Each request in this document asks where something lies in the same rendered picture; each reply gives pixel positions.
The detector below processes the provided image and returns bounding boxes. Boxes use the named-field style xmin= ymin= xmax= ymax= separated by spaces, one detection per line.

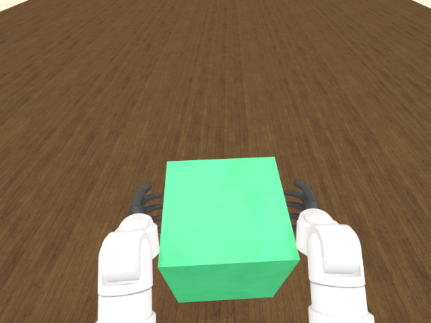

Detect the left robot forearm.
xmin=95 ymin=213 xmax=160 ymax=323

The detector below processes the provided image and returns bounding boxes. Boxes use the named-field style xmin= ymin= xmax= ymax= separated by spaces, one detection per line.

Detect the carton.
xmin=158 ymin=157 xmax=300 ymax=303

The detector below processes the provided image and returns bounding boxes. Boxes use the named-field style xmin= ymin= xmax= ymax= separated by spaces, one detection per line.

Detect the robot right hand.
xmin=283 ymin=179 xmax=321 ymax=231

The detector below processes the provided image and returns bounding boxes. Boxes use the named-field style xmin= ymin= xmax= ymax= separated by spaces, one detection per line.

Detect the robot left hand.
xmin=128 ymin=182 xmax=163 ymax=233

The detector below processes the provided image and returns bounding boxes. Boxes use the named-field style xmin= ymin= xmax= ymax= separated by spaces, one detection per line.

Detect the right robot forearm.
xmin=296 ymin=209 xmax=374 ymax=323

